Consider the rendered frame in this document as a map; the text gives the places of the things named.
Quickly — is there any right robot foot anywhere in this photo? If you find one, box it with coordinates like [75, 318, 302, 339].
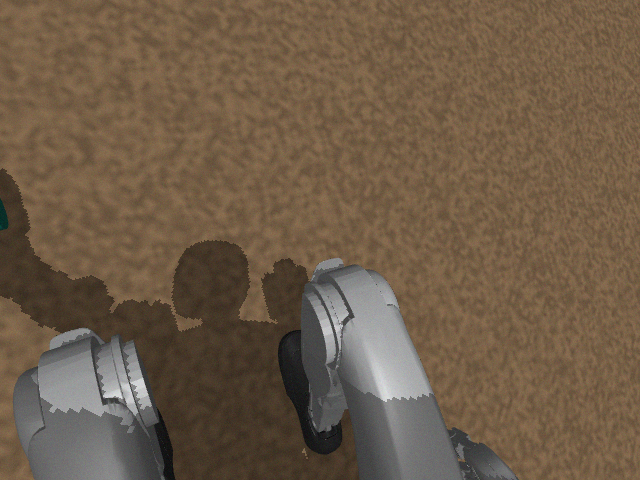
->
[278, 330, 342, 455]

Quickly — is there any right robot hand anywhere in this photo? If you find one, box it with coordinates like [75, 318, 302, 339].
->
[447, 427, 519, 480]

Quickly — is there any can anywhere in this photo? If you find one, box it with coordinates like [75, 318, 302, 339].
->
[0, 198, 8, 230]

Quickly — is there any left robot foot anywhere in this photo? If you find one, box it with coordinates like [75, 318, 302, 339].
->
[154, 408, 175, 480]

